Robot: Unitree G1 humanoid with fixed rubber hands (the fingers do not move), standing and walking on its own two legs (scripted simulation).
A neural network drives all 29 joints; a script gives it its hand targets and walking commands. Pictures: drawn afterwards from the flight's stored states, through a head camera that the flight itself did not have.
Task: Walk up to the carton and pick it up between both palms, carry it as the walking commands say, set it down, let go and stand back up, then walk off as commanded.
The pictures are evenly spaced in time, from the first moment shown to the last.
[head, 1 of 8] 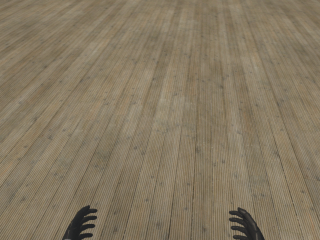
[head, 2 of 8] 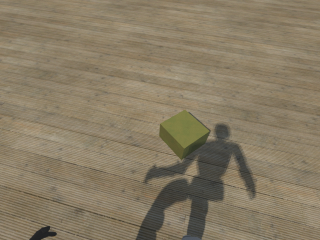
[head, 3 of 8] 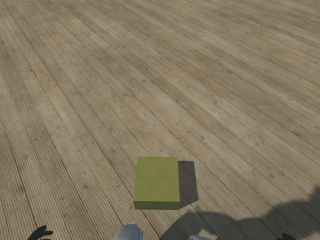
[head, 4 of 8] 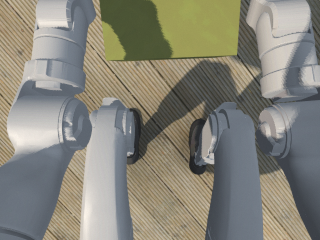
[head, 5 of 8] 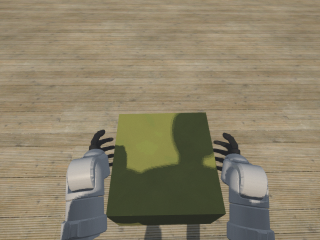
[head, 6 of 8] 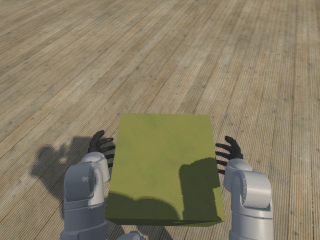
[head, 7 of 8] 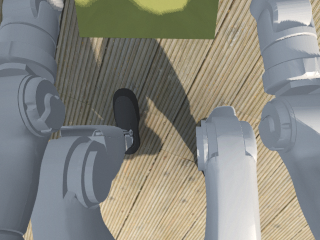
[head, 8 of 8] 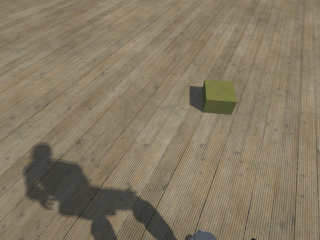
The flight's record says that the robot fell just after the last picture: no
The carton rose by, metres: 0.71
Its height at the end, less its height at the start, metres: +0.00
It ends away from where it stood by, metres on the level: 0.67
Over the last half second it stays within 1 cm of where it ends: yes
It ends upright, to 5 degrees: yes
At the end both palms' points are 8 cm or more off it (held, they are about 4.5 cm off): yes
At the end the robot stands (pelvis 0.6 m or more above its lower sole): yes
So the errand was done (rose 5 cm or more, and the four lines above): yes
